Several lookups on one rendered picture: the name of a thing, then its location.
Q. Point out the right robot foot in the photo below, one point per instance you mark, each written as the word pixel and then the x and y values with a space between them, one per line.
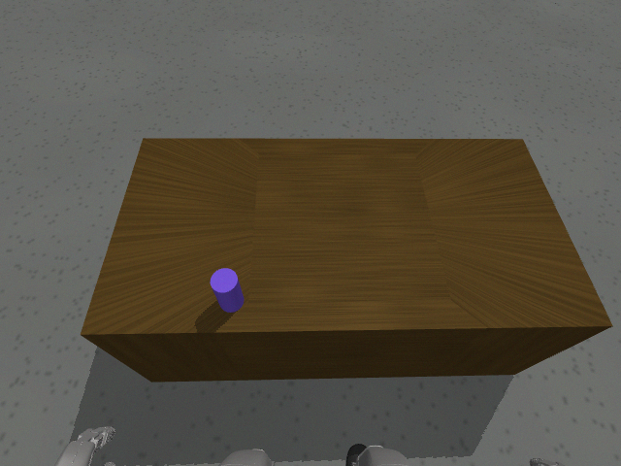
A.
pixel 353 453

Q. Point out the can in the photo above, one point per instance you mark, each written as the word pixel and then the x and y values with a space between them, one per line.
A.
pixel 227 290

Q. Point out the left robot hand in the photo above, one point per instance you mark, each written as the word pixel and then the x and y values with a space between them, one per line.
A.
pixel 81 451

